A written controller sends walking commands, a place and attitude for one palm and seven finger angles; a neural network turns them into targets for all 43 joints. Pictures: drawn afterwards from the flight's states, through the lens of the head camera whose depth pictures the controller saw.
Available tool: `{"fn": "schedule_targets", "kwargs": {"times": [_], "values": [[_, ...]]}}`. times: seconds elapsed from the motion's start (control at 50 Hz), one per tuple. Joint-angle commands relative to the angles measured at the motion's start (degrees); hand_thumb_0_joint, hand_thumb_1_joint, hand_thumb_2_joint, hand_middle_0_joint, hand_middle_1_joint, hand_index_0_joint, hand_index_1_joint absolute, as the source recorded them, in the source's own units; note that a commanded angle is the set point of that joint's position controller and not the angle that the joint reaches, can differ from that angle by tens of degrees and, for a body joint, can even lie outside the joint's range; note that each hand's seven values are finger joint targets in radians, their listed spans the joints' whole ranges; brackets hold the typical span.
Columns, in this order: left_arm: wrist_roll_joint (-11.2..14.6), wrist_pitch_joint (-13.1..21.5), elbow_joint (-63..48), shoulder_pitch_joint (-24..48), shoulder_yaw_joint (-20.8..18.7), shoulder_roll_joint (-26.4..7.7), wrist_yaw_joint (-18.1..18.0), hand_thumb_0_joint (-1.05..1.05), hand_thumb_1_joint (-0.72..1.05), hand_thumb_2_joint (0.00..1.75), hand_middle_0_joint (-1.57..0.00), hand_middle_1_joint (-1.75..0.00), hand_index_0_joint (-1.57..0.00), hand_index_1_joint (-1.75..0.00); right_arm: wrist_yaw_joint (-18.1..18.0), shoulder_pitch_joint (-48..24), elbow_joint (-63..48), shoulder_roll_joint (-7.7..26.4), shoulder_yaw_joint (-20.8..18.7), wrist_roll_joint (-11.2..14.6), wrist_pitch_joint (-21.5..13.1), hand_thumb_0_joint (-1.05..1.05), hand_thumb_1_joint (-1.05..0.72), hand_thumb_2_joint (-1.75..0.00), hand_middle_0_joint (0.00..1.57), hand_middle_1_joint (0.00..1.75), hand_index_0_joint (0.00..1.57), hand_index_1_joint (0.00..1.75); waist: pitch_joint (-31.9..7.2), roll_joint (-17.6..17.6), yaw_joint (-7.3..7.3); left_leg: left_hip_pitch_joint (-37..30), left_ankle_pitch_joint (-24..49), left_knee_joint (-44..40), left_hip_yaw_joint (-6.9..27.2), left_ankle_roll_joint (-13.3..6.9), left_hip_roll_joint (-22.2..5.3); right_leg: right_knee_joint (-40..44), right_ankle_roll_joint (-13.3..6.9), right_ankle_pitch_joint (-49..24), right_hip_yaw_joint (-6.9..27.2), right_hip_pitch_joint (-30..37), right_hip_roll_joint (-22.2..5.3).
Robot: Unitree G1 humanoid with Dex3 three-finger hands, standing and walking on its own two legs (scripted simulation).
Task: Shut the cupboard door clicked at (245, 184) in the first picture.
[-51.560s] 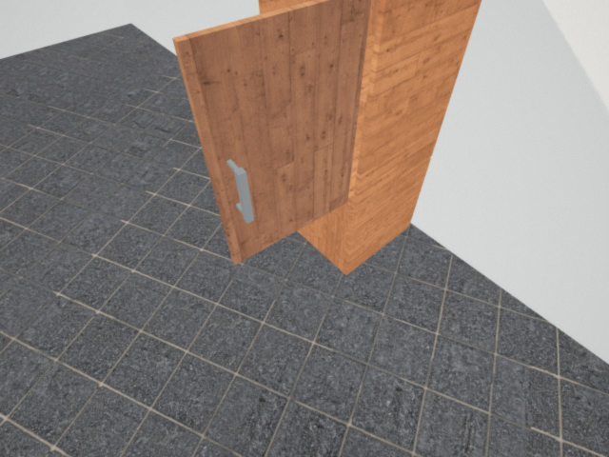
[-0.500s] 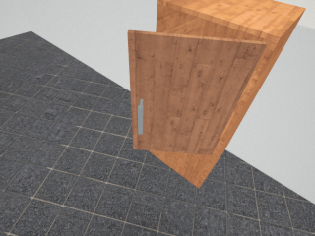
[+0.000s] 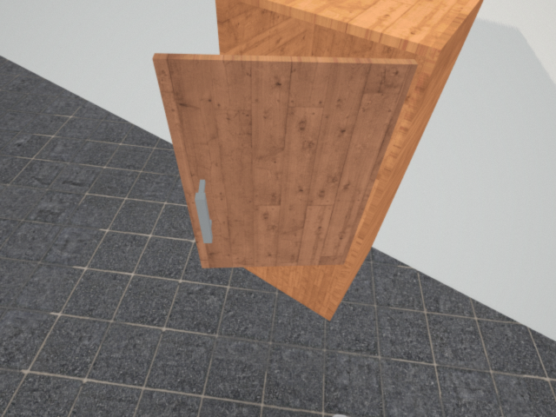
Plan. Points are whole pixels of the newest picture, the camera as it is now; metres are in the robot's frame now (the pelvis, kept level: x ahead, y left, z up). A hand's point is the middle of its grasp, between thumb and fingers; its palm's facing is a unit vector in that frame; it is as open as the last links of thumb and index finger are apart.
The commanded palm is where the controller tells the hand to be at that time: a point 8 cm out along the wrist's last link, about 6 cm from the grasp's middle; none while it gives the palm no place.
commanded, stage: shuffle to correct the standing spot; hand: left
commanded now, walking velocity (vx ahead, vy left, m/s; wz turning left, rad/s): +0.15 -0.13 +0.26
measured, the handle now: (205, 212) +0.53 +0.16 -0.08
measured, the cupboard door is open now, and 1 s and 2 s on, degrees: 36 36 36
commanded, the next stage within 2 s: come to a stop and stand still in 0.22 s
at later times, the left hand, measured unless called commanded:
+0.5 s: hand out of the picture +0.05 +0.09 -0.20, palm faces +0.14 -0.98 -0.10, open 7.3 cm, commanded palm none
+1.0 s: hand out of the picture +0.08 +0.13 -0.19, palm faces +0.13 -0.97 -0.18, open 7.4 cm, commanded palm none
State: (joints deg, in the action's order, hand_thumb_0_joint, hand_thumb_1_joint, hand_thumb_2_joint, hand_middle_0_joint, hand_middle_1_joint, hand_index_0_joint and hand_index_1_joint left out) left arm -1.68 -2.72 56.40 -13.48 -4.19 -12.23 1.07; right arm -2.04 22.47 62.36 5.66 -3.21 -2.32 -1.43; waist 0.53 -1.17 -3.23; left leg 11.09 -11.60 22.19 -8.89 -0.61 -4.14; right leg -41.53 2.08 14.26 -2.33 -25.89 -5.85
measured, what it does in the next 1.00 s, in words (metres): steps on the spot: right foot, then left foot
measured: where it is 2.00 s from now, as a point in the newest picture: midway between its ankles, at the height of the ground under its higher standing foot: outside the picture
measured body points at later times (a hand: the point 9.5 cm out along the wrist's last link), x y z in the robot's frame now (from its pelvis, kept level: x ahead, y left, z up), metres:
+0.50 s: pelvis +0.10 -0.05 -0.01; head +0.12 -0.02 +0.43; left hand +0.05 +0.15 -0.19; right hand +0.19 -0.27 -0.15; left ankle +0.11 +0.02 -0.75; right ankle +0.07 -0.18 -0.74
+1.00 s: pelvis +0.05 -0.06 -0.01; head +0.07 -0.04 +0.44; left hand +0.08 +0.18 -0.18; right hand +0.10 -0.29 -0.16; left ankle +0.10 +0.02 -0.75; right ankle +0.07 -0.19 -0.74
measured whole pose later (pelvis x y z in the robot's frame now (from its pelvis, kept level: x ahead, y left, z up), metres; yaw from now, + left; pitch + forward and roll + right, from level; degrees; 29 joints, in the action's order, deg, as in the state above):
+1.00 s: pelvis +0.05 -0.06 -0.01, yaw +5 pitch -2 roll +0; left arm -1.5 -2.3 57.1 -13.0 -2.1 -10.1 -1.6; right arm -1.2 13.1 60.5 8.3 -2.7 -1.4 2.4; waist 3.7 -2.1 0.4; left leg 16.8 -11.3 29.7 -7.2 -4.3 0.5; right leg -34.7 0.3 19.1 -3.4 -14.3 -3.1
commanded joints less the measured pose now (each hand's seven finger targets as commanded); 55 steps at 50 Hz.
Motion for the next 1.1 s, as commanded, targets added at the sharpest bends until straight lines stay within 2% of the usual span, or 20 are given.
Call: {"fn": "schedule_targets", "kwargs": {"times": [0.0,0.04,0.06,0.08,0.1,0.18,0.32,0.34,0.38,0.4,0.42,0.48,0.56,0.64,0.74,0.78,0.84,0.88,0.96,1.08], "values": [[0.1,2.0,-2.8,-3.1,0.1,0.6,0.2,0.0,0.9,0.9,-0.2,-0.3,-0.2,-0.3,0.0,1.3,-2.5,12.3,-3.1,0.0,0.0,0.0,-0.9,-0.9,0.2,0.3,0.2,0.3,2.1,6.6,2.65,7.4,-13.0,-6.5,12.6,-5.9,-11.8,12.7,-0.3,-0.7,-4.3,11.3,2.8],[0.0,2.7,-0.2,-9.8,-0.5,-2.6,-0.5,0.0,0.9,0.9,-0.2,-0.3,-0.2,-0.3,0.6,1.0,-2.6,9.6,-2.6,0.3,0.3,0.0,-0.9,-0.9,0.2,0.3,0.2,0.3,-1.0,-0.2,5.9,15.5,-15.7,5.7,7.9,-2.5,-5.5,19.7,-1.6,0.6,-1.6,25.1,1.6],[-0.4,3.3,0.9,-13.3,-1.2,-7.1,-1.4,0.0,0.9,0.9,-0.2,-0.3,-0.2,-0.3,0.8,1.4,-3.7,5.2,-1.5,0.9,0.4,0.0,-0.9,-0.9,0.2,0.3,0.2,0.3,-2.4,-14.1,7.03,26.1,-21.8,19.9,0.5,0.0,0.9,24.6,-5.6,8.6,10.9,32.1,-10.3],[0.0,3.3,0.7,-14.9,-1.4,-9.1,-2.0,0.0,0.9,0.9,-0.2,-0.3,-0.2,-0.3,1.0,-3.0,-5.9,5.2,-0.9,0.8,0.9,0.0,-0.9,-0.9,0.2,0.3,0.2,0.3,-1.5,-18.4,8.47,28.9,-25.6,32.1,2.7,-0.2,1.7,30.2,-10.0,13.6,19.5,26.9,-16.3],[-0.1,3.2,0.2,-12.2,-1.0,-7.3,-2.2,0.0,0.9,0.9,-0.2,-0.3,-0.2,-0.3,1.3,-4.9,-6.6,5.7,-1.4,0.6,0.9,0.0,-0.9,-0.9,0.2,0.3,0.2,0.3,2.7,-11.4,7.31,30.3,-20.9,38.9,5.8,-0.8,0.4,31.8,-11.9,15.9,17.7,22.0,-15.4],[-0.1,4.9,-0.5,-4.2,0.4,-1.7,-2.9,0.0,0.9,0.9,-0.2,-0.3,-0.2,-0.3,2.0,-1.5,-4.6,4.8,-1.4,0.4,1.4,0.0,-0.9,-0.9,0.2,0.3,0.2,0.3,3.1,-7.1,1.84,21.8,-10.1,39.6,5.4,0.4,-2.0,28.9,-10.9,0.9,5.6,14.0,-10.0],[0.2,4.7,1.7,-7.1,1.2,-2.4,-2.4,0.0,0.9,0.9,-0.2,-0.3,-0.2,-0.3,1.8,-0.5,-4.5,2.8,0.1,0.7,-0.1,0.0,-0.9,-0.9,0.2,0.3,0.2,0.3,2.3,-4.1,1.3,0.9,-1.7,8.9,-0.1,0.9,2.0,20.9,-9.9,-5.5,2.8,9.2,-6.1],[0.6,4.4,1.9,-7.1,1.6,-0.7,-2.4,0.0,0.9,0.9,-0.2,-0.3,-0.2,-0.3,1.5,1.1,-3.4,4.3,0.2,0.8,-0.5,0.0,-0.9,-0.9,0.2,0.3,0.2,0.3,1.6,-0.1,0.93,-4.5,2.2,3.7,2.8,0.8,0.5,15.7,-7.9,-7.1,1.2,7.5,-4.0],[1.2,4.0,1.3,-9.6,2.6,3.1,-2.4,0.0,0.9,0.9,-0.2,-0.3,-0.2,-0.3,0.2,2.8,-3.2,11.4,-0.5,1.0,-0.9,0.0,-0.9,-0.9,0.2,0.3,0.2,0.3,-2.6,17.8,1.86,-9.9,34.0,-0.9,21.3,-7.8,-16.7,4.1,-1.5,9.3,-3.6,3.4,2.0],[1.0,3.7,2.0,-8.9,2.8,2.3,-2.9,0.0,0.9,0.9,-0.2,-0.3,-0.2,-0.3,-0.3,-0.5,-3.0,10.5,0.0,1.0,-0.3,0.0,-0.9,-0.9,0.2,0.3,0.2,0.3,-0.9,13.8,2.52,-6.1,43.1,-0.5,18.1,-9.9,-17.0,2.0,-1.2,15.8,-1.3,6.7,1.7],[1.0,3.1,2.9,-9.3,2.8,2.4,-3.4,0.0,0.9,0.9,-0.2,-0.3,-0.2,-0.3,-0.9,-3.3,-2.9,9.3,0.8,1.0,-0.6,0.0,-0.9,-0.9,0.2,0.3,0.2,0.3,-0.3,19.0,3.4,-5.0,51.3,-0.5,15.6,-9.4,-14.7,2.1,-0.8,15.7,-0.1,8.2,0.8],[0.9,2.6,4.1,-10.0,2.5,0.9,-3.5,0.0,0.9,0.9,-0.2,-0.3,-0.2,-0.3,-1.3,-6.7,-3.5,9.5,0.3,1.8,0.1,0.0,-0.9,-0.9,0.2,0.3,0.2,0.3,-1.4,9.7,3.69,-9.8,54.9,3.0,11.1,-6.8,-10.7,10.6,-0.9,3.6,-0.9,10.5,1.0],[0.1,2.5,3.0,-10.6,1.6,-1.0,-3.7,0.0,0.9,0.9,-0.2,-0.3,-0.2,-0.3,-1.1,-9.5,-5.6,10.6,-1.5,2.1,1.4,0.0,-0.9,-0.9,0.2,0.3,0.2,0.3,-2.9,-0.5,3.75,-7.1,35.0,7.0,7.5,-2.6,-5.7,13.2,-2.0,-24.9,2.4,13.4,-1.4],[-0.2,2.2,0.8,-9.2,0.8,-2.9,-3.6,0.0,0.9,0.9,-0.2,-0.3,-0.2,-0.3,-0.4,-10.8,-6.3,8.6,-2.0,1.8,2.8,0.0,-0.9,-0.9,0.2,0.3,0.2,0.3,-2.4,-4.6,3.73,-1.8,17.0,11.7,4.6,-0.5,-1.7,13.5,-5.8,-33.1,6.5,13.7,-6.2],[-0.2,1.9,-1.2,-4.3,0.6,-4.7,-3.7,0.0,0.9,0.9,-0.2,-0.3,-0.2,-0.3,0.5,-11.9,-6.8,5.3,-1.3,1.6,3.9,0.0,-0.9,-0.9,0.2,0.3,0.2,0.3,1.1,-8.6,3.71,3.6,-9.7,17.2,4.3,1.3,2.4,20.1,-11.6,-21.4,10.6,9.8,-11.1],[-0.2,1.8,-1.9,-2.0,0.3,-5.2,-3.6,0.0,0.9,0.9,-0.2,-0.3,-0.2,-0.3,0.8,-10.9,-6.4,5.4,-1.1,1.6,3.8,0.0,-0.9,-0.9,0.2,0.3,0.2,0.3,2.4,-8.5,2.92,1.6,-7.7,13.4,5.1,1.3,1.8,20.5,-10.8,-14.0,10.0,6.5,-9.8],[0.3,1.2,-2.9,-1.1,0.6,-3.1,-3.2,0.0,0.9,0.9,-0.2,-0.3,-0.2,-0.3,1.0,-8.9,-5.5,7.8,-0.9,1.1,2.7,0.0,-0.9,-0.9,0.2,0.3,0.2,0.3,3.2,3.8,3.0,1.1,1.6,0.7,12.6,-1.7,-4.2,15.1,-4.0,2.2,3.1,5.0,-0.8],[0.2,0.6,-1.6,-3.4,0.8,-1.3,-3.2,0.0,0.9,0.9,-0.2,-0.3,-0.2,-0.3,1.0,-12.2,-6.3,10.2,-0.9,0.8,2.3,0.0,-0.9,-0.9,0.2,0.3,0.2,0.3,4.6,11.4,4.86,13.4,-13.6,-10.2,19.4,-5.0,-9.2,8.0,-2.0,6.3,-0.8,14.3,2.6],[-0.1,0.6,0.6,-7.7,1.4,0.1,-2.7,0.0,0.9,0.9,-0.2,-0.3,-0.2,-0.3,0.7,-12.9,-6.7,10.8,-0.8,0.9,1.8,0.0,-0.9,-0.9,0.2,0.3,0.2,0.3,2.1,7.8,6.38,13.8,-17.5,-11.7,18.0,-5.6,-8.5,6.2,-2.3,4.6,-0.3,17.1,2.3],[0.2,2.6,1.7,-6.2,2.0,-1.8,-3.1,0.0,0.9,0.9,-0.2,-0.3,-0.2,-0.3,1.0,-6.8,-4.0,8.0,-0.2,1.5,1.5,0.0,-0.9,-0.9,0.2,0.3,0.2,0.3,-0.1,-2.6,3.19,1.8,-4.8,-3.4,11.4,-1.2,-2.1,21.5,-3.8,2.0,5.7,11.9,-1.0]]}}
